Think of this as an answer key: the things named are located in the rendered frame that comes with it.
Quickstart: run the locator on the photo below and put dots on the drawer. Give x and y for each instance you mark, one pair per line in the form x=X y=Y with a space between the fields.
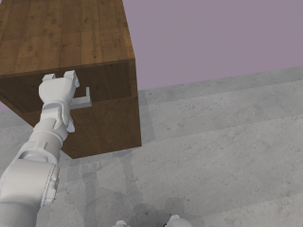
x=106 y=82

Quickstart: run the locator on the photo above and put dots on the robot left forearm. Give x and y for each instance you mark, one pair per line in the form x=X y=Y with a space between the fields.
x=45 y=143

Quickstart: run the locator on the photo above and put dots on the right robot shin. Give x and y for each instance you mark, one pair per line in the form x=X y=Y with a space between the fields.
x=173 y=217

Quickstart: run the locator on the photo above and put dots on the robot shin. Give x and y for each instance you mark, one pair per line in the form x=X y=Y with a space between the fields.
x=121 y=222
x=173 y=217

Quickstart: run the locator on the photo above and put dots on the cabinet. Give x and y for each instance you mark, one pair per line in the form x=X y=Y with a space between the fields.
x=42 y=36

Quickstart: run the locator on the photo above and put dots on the left robot upper arm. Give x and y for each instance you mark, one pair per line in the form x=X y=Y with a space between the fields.
x=29 y=186

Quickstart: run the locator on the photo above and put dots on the handle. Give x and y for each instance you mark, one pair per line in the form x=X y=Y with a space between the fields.
x=81 y=102

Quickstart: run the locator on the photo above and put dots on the robot left hand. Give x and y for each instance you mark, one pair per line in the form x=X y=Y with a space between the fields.
x=62 y=89

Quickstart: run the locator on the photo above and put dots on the left robot shin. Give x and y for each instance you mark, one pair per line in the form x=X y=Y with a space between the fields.
x=121 y=222

